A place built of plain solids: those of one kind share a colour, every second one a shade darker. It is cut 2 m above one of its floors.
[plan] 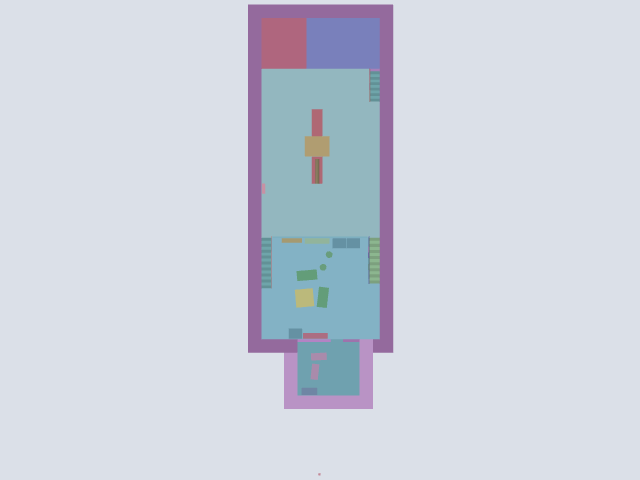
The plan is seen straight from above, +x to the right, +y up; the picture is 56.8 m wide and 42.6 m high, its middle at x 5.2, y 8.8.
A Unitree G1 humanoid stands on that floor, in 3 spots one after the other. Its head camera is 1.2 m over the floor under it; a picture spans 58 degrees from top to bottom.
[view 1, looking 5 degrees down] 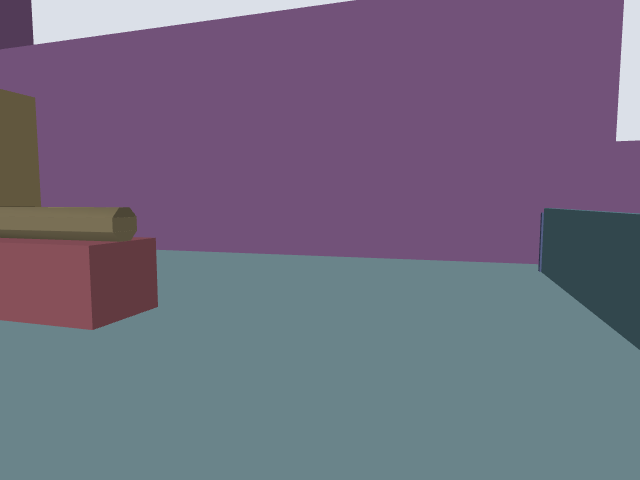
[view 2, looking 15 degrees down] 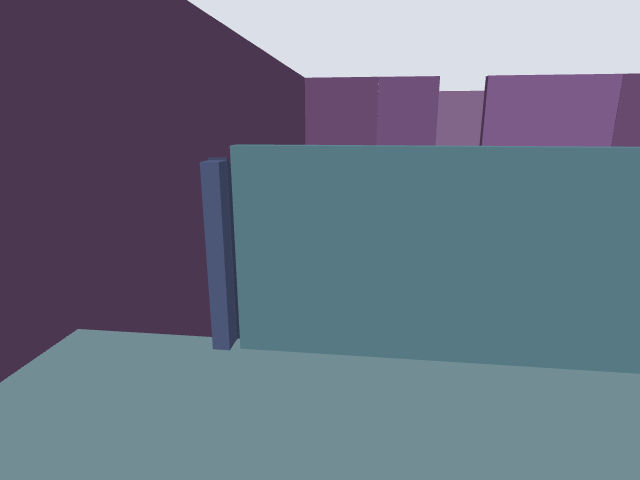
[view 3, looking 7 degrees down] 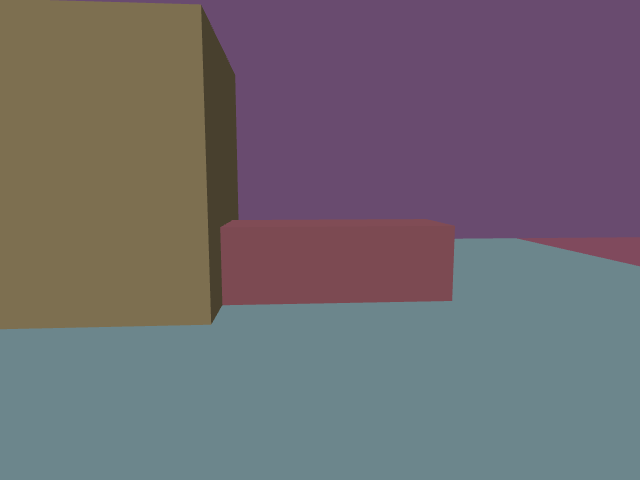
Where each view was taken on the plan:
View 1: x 1.30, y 10.60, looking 17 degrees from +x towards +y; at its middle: wall_brick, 9.66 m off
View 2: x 8.75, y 11.20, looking -83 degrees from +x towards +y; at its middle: rail_saw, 2.17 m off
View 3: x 9.78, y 18.69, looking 176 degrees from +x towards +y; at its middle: rolls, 4.40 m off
